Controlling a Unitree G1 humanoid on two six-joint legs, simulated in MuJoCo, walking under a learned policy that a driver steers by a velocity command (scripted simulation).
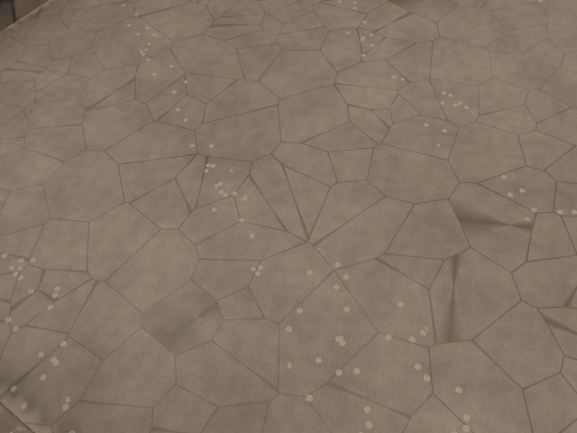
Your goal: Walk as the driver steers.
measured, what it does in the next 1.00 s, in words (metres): climbs, backwards, turning right: left foot 0.06 m higher, then right foot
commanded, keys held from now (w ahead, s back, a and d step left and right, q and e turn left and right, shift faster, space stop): e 0.54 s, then no key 0.46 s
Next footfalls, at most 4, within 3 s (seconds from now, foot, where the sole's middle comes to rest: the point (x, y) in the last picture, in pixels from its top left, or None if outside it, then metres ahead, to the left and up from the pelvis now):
0.26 left None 0.02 0.16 -0.72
0.72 right None -0.08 -0.10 -0.72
0.98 left None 0.03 0.10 -0.72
2.20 right None -0.10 -0.09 -0.72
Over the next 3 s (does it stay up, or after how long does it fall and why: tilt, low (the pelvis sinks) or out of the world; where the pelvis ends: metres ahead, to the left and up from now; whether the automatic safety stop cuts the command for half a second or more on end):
stays up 0.14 -0.08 -0.01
